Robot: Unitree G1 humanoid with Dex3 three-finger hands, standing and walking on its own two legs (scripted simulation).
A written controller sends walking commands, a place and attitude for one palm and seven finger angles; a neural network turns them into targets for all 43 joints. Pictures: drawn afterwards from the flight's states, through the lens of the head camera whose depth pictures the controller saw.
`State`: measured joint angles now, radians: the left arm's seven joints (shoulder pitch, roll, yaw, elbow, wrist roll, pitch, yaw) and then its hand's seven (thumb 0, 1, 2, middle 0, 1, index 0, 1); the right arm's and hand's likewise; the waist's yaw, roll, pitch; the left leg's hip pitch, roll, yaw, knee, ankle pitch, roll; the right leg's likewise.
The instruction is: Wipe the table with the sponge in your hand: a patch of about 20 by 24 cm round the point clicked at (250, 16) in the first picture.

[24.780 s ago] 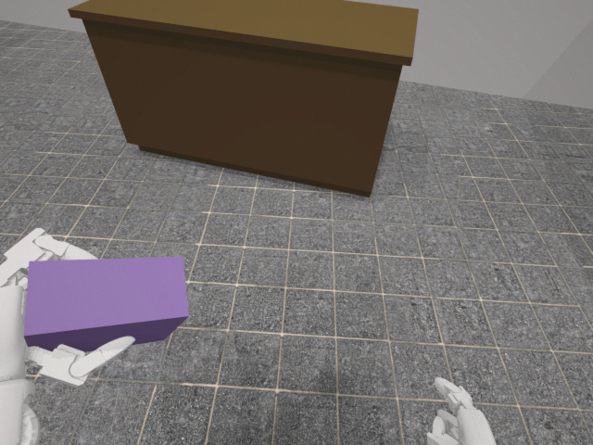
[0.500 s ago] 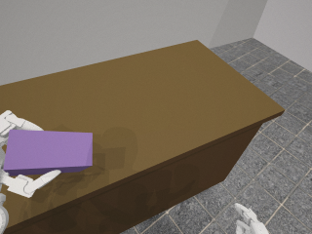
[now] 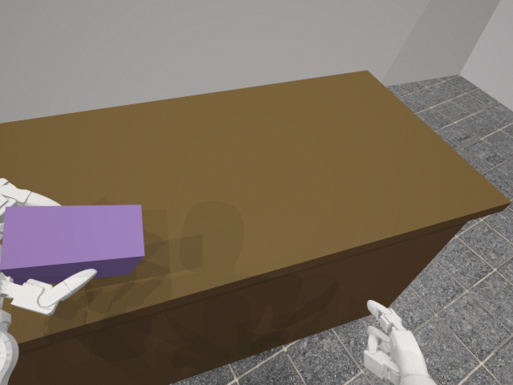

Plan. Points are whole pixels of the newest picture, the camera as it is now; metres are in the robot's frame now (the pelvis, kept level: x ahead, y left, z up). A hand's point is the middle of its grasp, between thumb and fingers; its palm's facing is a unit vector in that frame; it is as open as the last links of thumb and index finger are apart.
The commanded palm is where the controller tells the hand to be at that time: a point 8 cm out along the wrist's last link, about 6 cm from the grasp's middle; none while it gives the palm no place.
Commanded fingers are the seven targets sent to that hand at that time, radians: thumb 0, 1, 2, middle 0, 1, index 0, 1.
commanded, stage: come to a stop and stand still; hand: left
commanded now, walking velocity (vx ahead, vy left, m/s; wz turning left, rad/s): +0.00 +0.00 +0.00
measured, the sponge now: (98, 245) +0.24 +0.23 +0.14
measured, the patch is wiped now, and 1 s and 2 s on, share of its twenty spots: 0.00 0.00 0.00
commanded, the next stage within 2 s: look again from close up in 1.64 s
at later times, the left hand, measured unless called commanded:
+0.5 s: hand (82, 261) +0.21 +0.23 +0.16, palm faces +0.39 -0.86 -0.34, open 10.3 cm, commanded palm +0.15 +0.26 +0.18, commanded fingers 0.00 0.10 1.30 -1.20 -1.60 -1.20 -1.60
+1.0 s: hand (99, 226) +0.25 +0.23 +0.16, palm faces +0.33 -0.85 -0.41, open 10.3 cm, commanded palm +0.19 +0.26 +0.18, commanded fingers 0.00 0.10 1.30 -1.20 -1.60 -1.20 -1.60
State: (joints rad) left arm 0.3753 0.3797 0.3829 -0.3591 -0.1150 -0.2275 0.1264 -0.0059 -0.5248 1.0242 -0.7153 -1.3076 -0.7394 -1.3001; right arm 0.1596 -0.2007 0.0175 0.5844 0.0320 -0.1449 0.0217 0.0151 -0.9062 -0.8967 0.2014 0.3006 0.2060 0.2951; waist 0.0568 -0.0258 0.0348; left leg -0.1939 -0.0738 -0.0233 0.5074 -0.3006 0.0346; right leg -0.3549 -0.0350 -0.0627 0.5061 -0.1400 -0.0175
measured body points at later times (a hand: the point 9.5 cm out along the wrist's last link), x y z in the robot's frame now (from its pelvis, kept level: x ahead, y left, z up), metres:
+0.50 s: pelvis -0.01 -0.02 +0.00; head -0.01 -0.02 +0.45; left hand +0.18 +0.27 +0.17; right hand +0.13 -0.26 -0.08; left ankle -0.02 +0.10 -0.73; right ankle +0.08 -0.11 -0.73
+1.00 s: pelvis +0.01 -0.01 +0.00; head +0.04 +0.00 +0.45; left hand +0.23 +0.27 +0.19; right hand +0.17 -0.25 -0.07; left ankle -0.02 +0.10 -0.73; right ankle +0.08 -0.11 -0.73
